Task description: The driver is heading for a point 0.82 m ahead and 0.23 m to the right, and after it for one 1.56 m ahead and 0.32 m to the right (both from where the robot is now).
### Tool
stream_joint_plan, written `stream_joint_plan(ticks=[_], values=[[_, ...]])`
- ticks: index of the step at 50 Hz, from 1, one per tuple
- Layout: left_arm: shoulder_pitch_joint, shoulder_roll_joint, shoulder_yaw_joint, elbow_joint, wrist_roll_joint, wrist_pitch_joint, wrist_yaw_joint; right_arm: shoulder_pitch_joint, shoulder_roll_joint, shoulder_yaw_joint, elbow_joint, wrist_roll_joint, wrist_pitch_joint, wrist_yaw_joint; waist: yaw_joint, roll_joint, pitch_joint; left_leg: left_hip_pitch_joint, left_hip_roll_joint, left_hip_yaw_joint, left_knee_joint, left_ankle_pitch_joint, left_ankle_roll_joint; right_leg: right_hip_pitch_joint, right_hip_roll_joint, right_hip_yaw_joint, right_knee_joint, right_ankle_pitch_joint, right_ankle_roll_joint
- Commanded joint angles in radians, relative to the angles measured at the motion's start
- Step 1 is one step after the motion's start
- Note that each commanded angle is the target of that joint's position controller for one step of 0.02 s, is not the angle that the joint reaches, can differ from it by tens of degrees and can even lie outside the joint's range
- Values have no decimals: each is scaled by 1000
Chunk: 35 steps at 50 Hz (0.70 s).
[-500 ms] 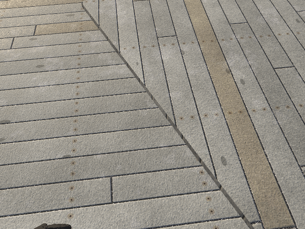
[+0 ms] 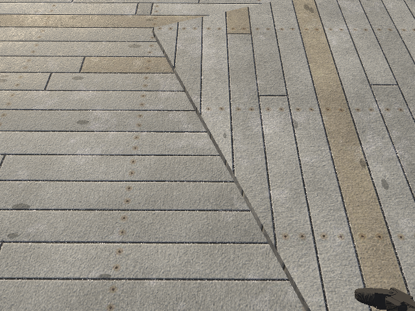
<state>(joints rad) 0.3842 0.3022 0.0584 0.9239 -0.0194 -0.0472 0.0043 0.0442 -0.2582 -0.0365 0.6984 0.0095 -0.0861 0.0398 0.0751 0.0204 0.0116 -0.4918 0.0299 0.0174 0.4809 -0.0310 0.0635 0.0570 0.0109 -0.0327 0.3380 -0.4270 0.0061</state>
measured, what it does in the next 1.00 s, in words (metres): walks ahead, turning right: right foot, then left foot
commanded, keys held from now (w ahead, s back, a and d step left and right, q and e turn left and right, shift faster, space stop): w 0.06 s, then w+e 0.78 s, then w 0.16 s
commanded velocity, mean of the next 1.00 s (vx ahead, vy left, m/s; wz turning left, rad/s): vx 0.50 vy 0.00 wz -0.39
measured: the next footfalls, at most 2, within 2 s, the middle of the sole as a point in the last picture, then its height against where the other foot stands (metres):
right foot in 0.54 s outside the picture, level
left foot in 0.92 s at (228, 227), level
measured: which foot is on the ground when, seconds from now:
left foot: down 0.00-0.56, up 0.58-0.90, down 0.92-1.00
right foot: down 0.00-0.02, up 0.04-0.52, down 0.54-1.00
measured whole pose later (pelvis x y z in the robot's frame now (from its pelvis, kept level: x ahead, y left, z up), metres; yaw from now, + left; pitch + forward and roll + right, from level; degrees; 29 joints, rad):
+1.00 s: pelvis +0.55 -0.08 +0.02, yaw -26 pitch +3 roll +3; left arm 0.37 0.28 0.06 0.77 -0.02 -0.02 0.02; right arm 0.01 -0.23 -0.05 0.73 0.00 -0.10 0.03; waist 0.08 -0.03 0.03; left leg -0.48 0.01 0.00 0.52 -0.25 -0.07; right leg -0.03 0.02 0.19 0.37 -0.38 -0.05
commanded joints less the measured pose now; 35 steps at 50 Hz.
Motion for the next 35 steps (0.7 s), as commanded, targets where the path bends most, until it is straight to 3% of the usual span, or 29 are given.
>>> stream_joint_plan(ticks=[1, 2, 3, 4, 5, 7, 9, 11, 15, 19, 22, 24, 25, 26, 27, 28, 29, 30, 31, 32, 33, 34, 35], values=[[45, 47, -7, -89, 23, -18, 4, 390, -299, -100, 35, -26, -4, -21, -178, 121, -346, 805, 270, -388, 30, -36, 194, -479, -59, -6, 688, 454, -46], [67, 28, -18, -73, 14, -41, -4, 419, -261, -91, 52, -5, 3, -18, -177, 266, -434, 920, 374, -739, -131, -194, 288, -706, 47, 90, 905, -141, -22], [-14, 130, 9, -89, -13, -59, -14, 366, -199, -68, 44, 2, 4, -18, -190, 168, -298, 826, 340, -652, -164, -302, 239, -816, -23, 150, 988, -125, -39], [-94, 137, 10, -110, -28, -66, -17, 300, -167, -59, 33, -3, 5, -24, -175, 107, -181, 684, 309, -502, -184, -283, 199, -835, -72, 127, 970, -39, -51], [-129, 124, 10, -114, -20, -62, -14, 237, -141, -50, 30, -11, 4, -22, -143, 43, -97, 538, 269, -397, -225, -219, 176, -802, -112, 108, 903, 39, -48], [-100, 102, 17, -96, -7, -35, -9, 177, -99, -39, 31, -23, -12, -18, -89, 69, -38, 373, 220, -265, -291, -93, 146, -690, -153, 128, 821, 127, -38], [-72, 61, 12, -88, -9, -8, -3, 165, -114, -46, 50, -22, -28, -18, -61, 69, -25, 314, 220, -184, -343, -40, 157, -670, -156, 135, 791, 174, -20], [-113, 57, 15, -104, -6, 2, 2, 175, -126, -52, 70, -29, -35, -26, -64, 42, 5, 312, 217, -107, -366, 27, 156, -723, -150, 157, 727, 255, -4], [-203, 33, 11, -135, 2, -8, -14, 180, -149, -55, 93, -28, -31, -41, -87, 35, 24, 343, 182, 39, -382, 91, 119, -717, -129, 116, 485, 487, 0], [-313, 6, -4, -178, 5, -5, -35, 252, -157, -57, 134, -16, -10, -51, -144, 20, 65, 459, 213, 102, -364, 127, 103, -738, -115, 51, 372, 511, -20], [-377, 13, -4, -229, 3, -3, -54, 275, -175, -65, 152, -4, 21, -56, -151, 17, 82, 592, 251, 128, -289, 294, 86, -782, -95, 12, 316, 396, -52], [-343, 38, 10, -243, 3, 0, -64, 253, -203, -71, 146, 1, 39, -66, -112, 55, 31, 625, 254, 162, -171, 632, 61, -674, -38, -50, 308, 294, -84], [-284, 60, 24, -237, 4, 3, -66, 241, -216, -75, 141, 3, 47, -72, -74, 78, -11, 628, 251, 174, -70, 785, 49, -586, -2, -76, 313, 244, -103], [-163, 95, 46, -211, 1, 6, -63, 222, -226, -76, 135, 5, 56, -77, -4, 79, -73, 595, 232, 188, 93, 851, 30, -434, 37, -91, 279, 241, -131], [-7, 153, 79, -173, -2, 9, -49, 207, -217, -71, 128, 8, 53, -78, 79, 43, -146, 458, 187, 205, 322, 712, -11, -179, 51, -50, 189, 318, -172], [85, 249, 100, -150, -5, 19, -25, 238, -115, -39, 102, -34, 34, -70, 60, -181, -211, 153, 93, 194, 655, -17, -56, 97, -162, 283, 185, 422, -239], [56, 288, 98, -181, 6, 3, -33, 296, -40, -10, 59, -16, -9, -51, -15, -288, -352, -196, -103, -14, 929, -578, -94, 344, -366, 866, 18, 238, -458], [47, 199, 79, -186, 6, -6, -37, 176, -139, -32, 51, 21, -45, -34, 50, -124, -301, -310, -34, -133, 957, -516, -74, 319, -339, 797, -40, 172, -408], [5, 152, 67, -188, 4, -13, -35, 125, -148, -34, 31, 37, -62, -28, 32, -95, -175, -345, 9, -111, 901, -426, -51, 198, -303, 645, -42, 192, -365], [-62, 124, 56, -203, 3, -17, -34, 115, -137, -34, 40, 19, -66, -35, -15, -1, -101, -289, 53, -106, 810, -353, -51, 47, -258, 544, -53, 271, -327], [-115, 91, 45, -218, 7, -16, -30, 111, -147, -43, 44, -6, -58, -41, -47, 6, -53, -230, 73, -98, 741, -308, -64, -67, -225, 470, -76, 364, -314], [-136, 89, 41, -234, 19, -16, -24, 128, -150, -47, 41, -11, -44, -40, -76, -40, -41, -165, 83, -101, 718, -287, -80, -152, -214, 442, -95, 450, -321], [-142, 93, 42, -238, 21, -15, -18, 145, -144, -49, 41, -17, -32, -40, -89, -52, -37, -141, 85, -92, 686, -280, -99, -190, -202, 408, -103, 520, -321]])
Velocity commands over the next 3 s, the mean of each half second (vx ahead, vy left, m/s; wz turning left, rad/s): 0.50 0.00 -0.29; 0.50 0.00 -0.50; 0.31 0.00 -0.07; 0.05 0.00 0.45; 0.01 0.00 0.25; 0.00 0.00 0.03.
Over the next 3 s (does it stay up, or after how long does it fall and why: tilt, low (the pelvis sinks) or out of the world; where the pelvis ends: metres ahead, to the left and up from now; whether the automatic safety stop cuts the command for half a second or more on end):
stays up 0.83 -0.19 0.06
